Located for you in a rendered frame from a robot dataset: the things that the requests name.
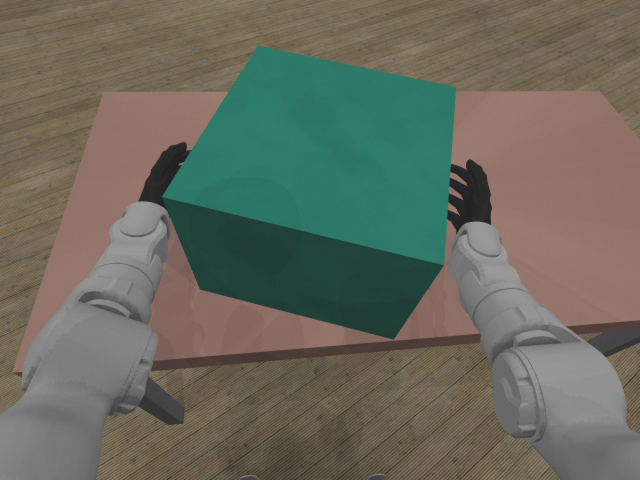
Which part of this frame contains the robot right upper arm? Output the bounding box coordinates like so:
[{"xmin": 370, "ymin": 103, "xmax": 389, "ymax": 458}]
[{"xmin": 492, "ymin": 342, "xmax": 640, "ymax": 480}]

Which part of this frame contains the robot left upper arm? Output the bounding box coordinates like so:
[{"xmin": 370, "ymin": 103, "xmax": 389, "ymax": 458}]
[{"xmin": 0, "ymin": 301, "xmax": 159, "ymax": 480}]

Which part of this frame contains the left robot forearm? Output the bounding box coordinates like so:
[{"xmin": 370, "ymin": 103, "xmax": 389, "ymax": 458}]
[{"xmin": 22, "ymin": 201, "xmax": 171, "ymax": 392}]

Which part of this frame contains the right robot forearm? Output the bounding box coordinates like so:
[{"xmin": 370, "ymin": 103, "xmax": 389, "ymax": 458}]
[{"xmin": 447, "ymin": 222, "xmax": 627, "ymax": 419}]

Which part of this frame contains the robot left hand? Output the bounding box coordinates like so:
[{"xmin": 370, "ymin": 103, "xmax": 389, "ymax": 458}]
[{"xmin": 138, "ymin": 142, "xmax": 191, "ymax": 218}]

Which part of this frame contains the table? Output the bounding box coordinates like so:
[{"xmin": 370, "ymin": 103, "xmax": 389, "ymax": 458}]
[{"xmin": 12, "ymin": 91, "xmax": 640, "ymax": 425}]

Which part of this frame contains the robot right hand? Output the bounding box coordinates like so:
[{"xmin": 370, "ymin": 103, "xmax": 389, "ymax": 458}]
[{"xmin": 447, "ymin": 159, "xmax": 492, "ymax": 234}]

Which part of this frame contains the carton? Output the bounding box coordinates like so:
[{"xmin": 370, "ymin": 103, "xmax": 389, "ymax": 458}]
[{"xmin": 162, "ymin": 46, "xmax": 456, "ymax": 340}]

